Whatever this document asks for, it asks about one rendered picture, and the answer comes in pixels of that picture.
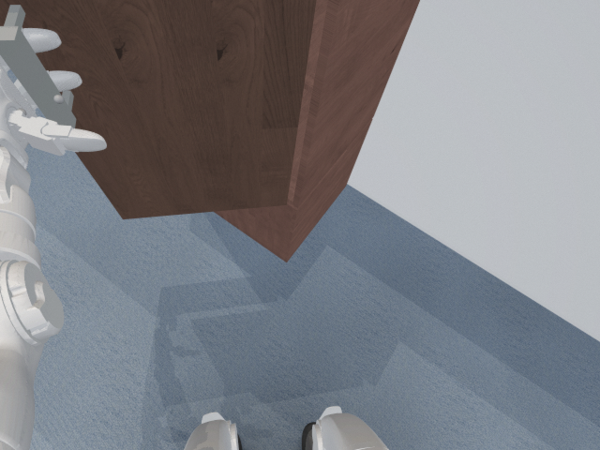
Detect robot left forearm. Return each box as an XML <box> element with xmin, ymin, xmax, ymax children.
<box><xmin>0</xmin><ymin>129</ymin><xmax>41</xmax><ymax>271</ymax></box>

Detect cupboard door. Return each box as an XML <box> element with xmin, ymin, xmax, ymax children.
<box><xmin>0</xmin><ymin>0</ymin><xmax>316</xmax><ymax>219</ymax></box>

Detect handle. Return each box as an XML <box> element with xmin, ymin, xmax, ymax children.
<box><xmin>0</xmin><ymin>5</ymin><xmax>76</xmax><ymax>128</ymax></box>

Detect robot left hand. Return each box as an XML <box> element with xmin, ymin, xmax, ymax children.
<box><xmin>0</xmin><ymin>28</ymin><xmax>107</xmax><ymax>156</ymax></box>

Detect robot left upper arm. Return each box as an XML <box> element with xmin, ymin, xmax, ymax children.
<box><xmin>0</xmin><ymin>260</ymin><xmax>64</xmax><ymax>450</ymax></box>

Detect robot thigh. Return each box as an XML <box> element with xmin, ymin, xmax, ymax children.
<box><xmin>184</xmin><ymin>419</ymin><xmax>239</xmax><ymax>450</ymax></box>
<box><xmin>312</xmin><ymin>413</ymin><xmax>389</xmax><ymax>450</ymax></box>

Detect robot left thigh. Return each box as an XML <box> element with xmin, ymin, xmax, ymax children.
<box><xmin>184</xmin><ymin>419</ymin><xmax>239</xmax><ymax>450</ymax></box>

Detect robot right thigh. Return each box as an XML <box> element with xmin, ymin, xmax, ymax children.
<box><xmin>312</xmin><ymin>413</ymin><xmax>389</xmax><ymax>450</ymax></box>

